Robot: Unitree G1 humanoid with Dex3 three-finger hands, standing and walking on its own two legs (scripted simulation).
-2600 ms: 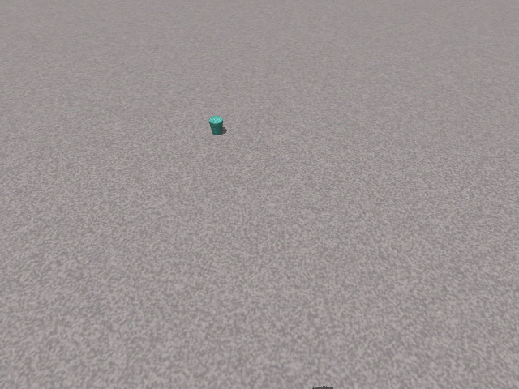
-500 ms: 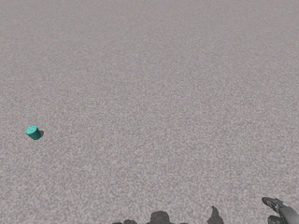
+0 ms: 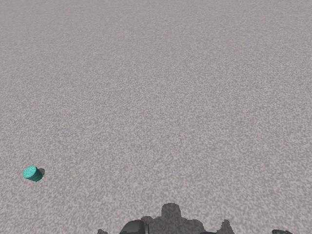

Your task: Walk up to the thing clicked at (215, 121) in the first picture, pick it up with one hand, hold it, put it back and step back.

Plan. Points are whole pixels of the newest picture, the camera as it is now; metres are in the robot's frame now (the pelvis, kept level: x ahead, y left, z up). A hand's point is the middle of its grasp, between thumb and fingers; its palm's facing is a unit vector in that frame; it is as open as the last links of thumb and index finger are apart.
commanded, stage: walk up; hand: left
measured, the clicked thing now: (33, 174) +0.65 +0.88 -0.70
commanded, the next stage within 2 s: none
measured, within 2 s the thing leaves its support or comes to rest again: neither
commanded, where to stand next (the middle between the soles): +0.18 +0.87 m, yaw -35 degrees
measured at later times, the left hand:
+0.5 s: hand out of the picture +0.22 +0.52 -0.12, palm faces -0.25 -0.78 -0.58, open 7.4 cm
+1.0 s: hand out of the picture +0.28 +0.77 -0.13, palm faces -0.28 -0.73 -0.63, open 7.4 cm
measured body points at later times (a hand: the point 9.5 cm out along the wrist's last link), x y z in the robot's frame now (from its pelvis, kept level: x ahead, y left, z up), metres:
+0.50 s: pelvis +0.08 +0.23 -0.02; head +0.13 +0.19 +0.43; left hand +0.23 +0.55 -0.09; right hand +0.10 -0.10 -0.13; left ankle +0.10 +0.30 -0.71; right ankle +0.14 +0.15 -0.72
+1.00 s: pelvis +0.11 +0.47 -0.02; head +0.15 +0.44 +0.42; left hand +0.30 +0.81 -0.09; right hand +0.10 +0.13 -0.13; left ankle +0.15 +0.58 -0.71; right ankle +0.12 +0.32 -0.66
